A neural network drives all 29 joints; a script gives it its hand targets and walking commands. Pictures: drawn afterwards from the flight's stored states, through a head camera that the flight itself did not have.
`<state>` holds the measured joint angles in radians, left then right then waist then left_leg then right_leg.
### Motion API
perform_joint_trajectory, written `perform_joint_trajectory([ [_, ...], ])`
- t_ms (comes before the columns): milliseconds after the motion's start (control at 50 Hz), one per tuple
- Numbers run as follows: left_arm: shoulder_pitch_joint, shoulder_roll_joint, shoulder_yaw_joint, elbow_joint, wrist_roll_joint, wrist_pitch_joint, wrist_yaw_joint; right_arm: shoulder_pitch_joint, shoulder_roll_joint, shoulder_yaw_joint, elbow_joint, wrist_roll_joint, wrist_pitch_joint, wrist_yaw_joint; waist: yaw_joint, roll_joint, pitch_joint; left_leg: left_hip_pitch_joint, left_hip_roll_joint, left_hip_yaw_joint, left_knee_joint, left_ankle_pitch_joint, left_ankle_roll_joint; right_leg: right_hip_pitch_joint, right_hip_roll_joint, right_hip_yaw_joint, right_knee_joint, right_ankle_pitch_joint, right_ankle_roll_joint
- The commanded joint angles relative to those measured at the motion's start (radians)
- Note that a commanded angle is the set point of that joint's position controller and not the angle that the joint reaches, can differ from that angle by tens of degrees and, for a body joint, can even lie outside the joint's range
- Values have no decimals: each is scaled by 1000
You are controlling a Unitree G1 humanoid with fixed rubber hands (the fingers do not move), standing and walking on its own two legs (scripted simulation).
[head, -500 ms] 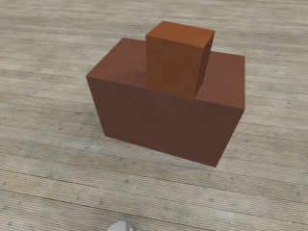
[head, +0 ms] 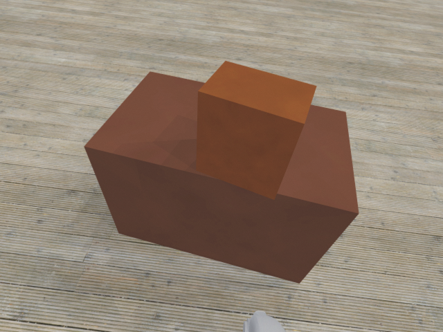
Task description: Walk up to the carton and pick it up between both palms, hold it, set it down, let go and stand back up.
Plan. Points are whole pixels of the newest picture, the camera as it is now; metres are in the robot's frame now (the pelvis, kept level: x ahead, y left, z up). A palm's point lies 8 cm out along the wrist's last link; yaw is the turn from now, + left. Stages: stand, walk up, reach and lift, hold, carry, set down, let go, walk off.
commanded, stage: walk up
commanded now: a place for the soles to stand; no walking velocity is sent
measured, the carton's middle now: (250, 132) +0.66 -0.11 -0.04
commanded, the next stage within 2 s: none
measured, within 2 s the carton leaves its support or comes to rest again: neither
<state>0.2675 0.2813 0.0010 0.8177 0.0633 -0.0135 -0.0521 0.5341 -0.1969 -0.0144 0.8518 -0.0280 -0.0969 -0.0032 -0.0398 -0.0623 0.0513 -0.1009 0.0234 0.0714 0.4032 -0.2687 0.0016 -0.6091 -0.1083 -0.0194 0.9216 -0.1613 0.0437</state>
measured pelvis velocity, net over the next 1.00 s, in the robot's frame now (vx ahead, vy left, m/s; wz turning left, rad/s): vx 0.27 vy -0.11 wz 0.04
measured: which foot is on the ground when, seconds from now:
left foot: down 0.00-0.18, up 0.20-0.56, down 0.58-1.00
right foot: up 0.00-0.14, down 0.16-0.60, up 0.62-0.82, down 0.84-1.00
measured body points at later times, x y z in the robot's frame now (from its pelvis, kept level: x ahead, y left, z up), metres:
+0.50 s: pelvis +0.20 -0.08 +0.00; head +0.22 -0.08 +0.45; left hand +0.19 +0.18 -0.14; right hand +0.29 -0.32 -0.13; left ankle +0.29 +0.05 -0.71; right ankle +0.21 -0.16 -0.74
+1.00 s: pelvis +0.27 -0.11 -0.01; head +0.27 -0.12 +0.44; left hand +0.33 +0.14 -0.14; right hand +0.35 -0.36 -0.15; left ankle +0.32 +0.04 -0.74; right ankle +0.27 -0.23 -0.74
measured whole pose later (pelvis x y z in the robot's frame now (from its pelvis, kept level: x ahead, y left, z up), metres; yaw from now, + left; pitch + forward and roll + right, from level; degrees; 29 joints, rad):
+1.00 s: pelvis +0.27 -0.11 -0.01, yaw +2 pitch -2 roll +0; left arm 0.26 0.23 -0.04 0.91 -0.02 0.00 0.00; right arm 0.23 -0.26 0.03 0.91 -0.01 0.01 0.00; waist -0.02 0.03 0.03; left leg -0.31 0.06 0.03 0.53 -0.19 -0.03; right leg -0.23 -0.03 -0.03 0.56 -0.30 0.02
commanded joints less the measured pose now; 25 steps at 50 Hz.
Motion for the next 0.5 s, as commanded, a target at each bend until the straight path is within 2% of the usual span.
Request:
perform_joint_trajectory([
  [0,-76,7,-7,-67,-1,-17,-10,38,-169,-35,-55,-15,-21,1,4,197,69,-53,218,-113,-122,276,167,41,1,-38,-183,119,-16],
  [40,-90,11,0,-65,-2,-22,-7,38,-190,-37,-55,-23,-14,1,8,200,79,-66,249,-112,-113,284,169,122,9,-42,-240,112,-36],
  [80,-47,23,11,-49,1,-29,1,20,-206,-38,-56,-32,-3,1,33,190,91,-80,269,-121,-79,263,162,223,16,-35,-297,66,-50],
  [100,12,35,21,-31,4,-33,6,0,-213,-36,-57,-35,6,1,65,158,81,-103,259,-106,-9,238,153,314,30,-46,-342,53,-56],
  [120,119,69,43,1,6,-38,15,7,-196,-26,-54,-37,16,3,111,78,31,-132,203,-65,169,241,133,454,57,-50,-382,21,-68],
  [140,237,122,67,35,10,-40,24,76,-140,-4,-50,-35,24,7,137,-50,-70,-199,115,-9,420,144,98,623,11,17,-392,-14,-85],
  [160,269,183,82,27,12,-33,31,161,-70,14,-63,-29,36,9,107,-209,-152,-354,6,16,688,-233,52,733,-204,341,-432,-82,-130],
  [180,241,238,102,-6,-50,-13,50,154,-105,-1,-99,11,53,2,135,-238,-136,-482,-36,-28,815,-342,36,709,-291,621,-662,-357,-224],
  [200,185,195,88,-24,-85,-7,61,36,-141,-8,-118,-1,58,-3,129,-115,-29,-491,12,-109,881,-288,37,568,-304,632,-754,-460,-222],
  [220,136,151,72,-28,-86,-6,63,-19,-143,-12,-128,3,54,2,112,-77,51,-509,34,-123,900,-226,40,502,-272,490,-725,-385,-223],
  [240,105,125,65,-36,-67,-9,66,-31,-129,-9,-126,8,49,9,91,-47,68,-486,51,-130,848,-190,44,454,-232,372,-707,-270,-218],
  [260,88,102,56,-42,-56,-18,64,-20,-122,-13,-116,0,49,9,63,-53,74,-435,66,-130,768,-170,42,397,-206,295,-706,-208,-215],
  [280,82,73,47,-33,-44,-28,56,-6,-117,-15,-106,-8,49,9,43,-48,62,-388,66,-130,726,-161,37,375,-179,250,-705,-157,-213],
  [320,113,45,42,-17,-29,-44,51,15,-100,-13,-82,-19,48,16,40,-4,5,-361,45,-108,701,-109,26,402,-139,183,-687,-68,-217],
  [360,101,63,43,-20,-31,-51,50,-3,-82,-10,-96,-23,52,17,31,-25,16,-393,51,-87,602,-77,8,397,-149,151,-685,-93,-248],
  [400,103,67,39,-14,-30,-50,43,-92,-85,-7,-123,-16,49,15,52,-45,63,-392,53,-59,446,-33,1,353,-125,105,-694,-169,-254],
  [420,112,74,38,-11,-25,-46,40,-127,-81,-4,-133,-13,48,13,63,-60,75,-363,45,-38,372,-7,4,334,-115,82,-684,-158,-250],
  [460,138,82,34,8,-18,-37,39,-169,-62,1,-138,-11,49,3,76,-60,54,-280,8,7,297,91,11,330,-114,44,-606,65,-242],
  [480,140,89,30,14,-17,-31,39,-161,-57,0,-134,-11,48,-4,64,-39,27,-214,-9,23,259,147,21,329,-113,23,-534,207,-230],
])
